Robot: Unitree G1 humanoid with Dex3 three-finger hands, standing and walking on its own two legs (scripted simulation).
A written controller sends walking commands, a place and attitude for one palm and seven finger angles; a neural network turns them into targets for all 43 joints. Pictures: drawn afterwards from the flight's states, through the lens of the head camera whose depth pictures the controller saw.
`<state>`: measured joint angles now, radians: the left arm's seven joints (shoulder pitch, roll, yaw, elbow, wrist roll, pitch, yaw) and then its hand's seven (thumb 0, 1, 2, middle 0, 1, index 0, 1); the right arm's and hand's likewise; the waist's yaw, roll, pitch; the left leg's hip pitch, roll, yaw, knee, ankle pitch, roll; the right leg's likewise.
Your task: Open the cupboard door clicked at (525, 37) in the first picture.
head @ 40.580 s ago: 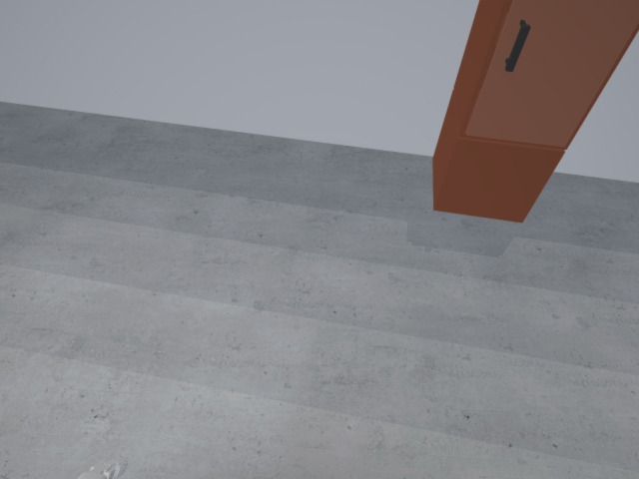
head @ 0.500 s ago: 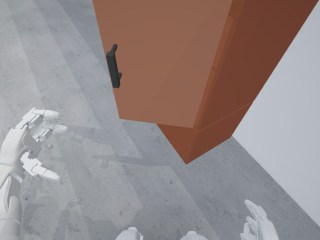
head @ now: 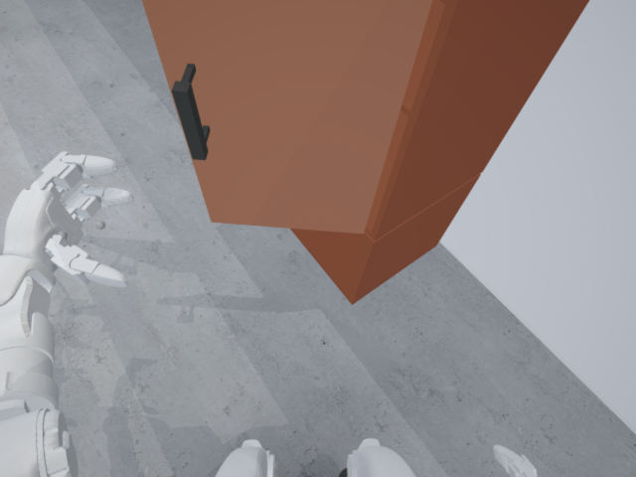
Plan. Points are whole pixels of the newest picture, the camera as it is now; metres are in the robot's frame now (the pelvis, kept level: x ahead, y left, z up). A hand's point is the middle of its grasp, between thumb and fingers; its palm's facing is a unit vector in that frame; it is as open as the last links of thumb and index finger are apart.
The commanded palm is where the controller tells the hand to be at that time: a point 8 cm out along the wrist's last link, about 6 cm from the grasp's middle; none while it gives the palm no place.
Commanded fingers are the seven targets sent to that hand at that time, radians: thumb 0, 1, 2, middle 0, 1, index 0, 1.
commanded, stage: move the hooked fingers beside the handle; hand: left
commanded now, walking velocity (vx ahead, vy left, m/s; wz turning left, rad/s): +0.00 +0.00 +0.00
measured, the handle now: (195, 114) +0.61 +0.19 +0.05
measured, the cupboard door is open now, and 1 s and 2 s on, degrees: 51 51 51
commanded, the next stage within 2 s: slide the fingers in behind the handle in 1.76 s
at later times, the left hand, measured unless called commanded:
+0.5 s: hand (117, 174) +0.47 +0.27 +0.07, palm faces -0.06 -1.00 +0.00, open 14.0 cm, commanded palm +0.46 +0.31 +0.07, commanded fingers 0.00 -0.50 0.30 -0.30 -1.20 -0.30 -1.20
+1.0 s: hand (141, 125) +0.56 +0.25 +0.08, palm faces -0.06 -1.00 -0.01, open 14.0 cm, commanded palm +0.55 +0.29 +0.06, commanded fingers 0.00 -0.50 0.30 -0.30 -1.20 -0.30 -1.20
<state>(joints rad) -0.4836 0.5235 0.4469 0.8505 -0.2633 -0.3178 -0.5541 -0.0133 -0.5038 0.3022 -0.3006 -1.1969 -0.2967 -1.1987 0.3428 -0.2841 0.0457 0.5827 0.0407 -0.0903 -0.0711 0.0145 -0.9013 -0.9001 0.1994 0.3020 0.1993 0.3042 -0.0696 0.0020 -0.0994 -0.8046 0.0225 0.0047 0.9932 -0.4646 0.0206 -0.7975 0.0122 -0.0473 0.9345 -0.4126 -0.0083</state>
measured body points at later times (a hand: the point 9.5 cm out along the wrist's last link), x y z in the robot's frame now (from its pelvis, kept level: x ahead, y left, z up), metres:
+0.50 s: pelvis +0.00 +0.01 -0.01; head +0.12 +0.04 +0.42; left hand +0.47 +0.32 +0.07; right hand +0.03 -0.27 -0.11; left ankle +0.01 +0.10 -0.68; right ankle +0.02 -0.12 -0.68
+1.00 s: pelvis +0.00 +0.01 -0.02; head +0.18 +0.04 +0.39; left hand +0.55 +0.31 +0.08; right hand -0.04 -0.25 -0.11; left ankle +0.01 +0.10 -0.68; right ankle +0.02 -0.12 -0.68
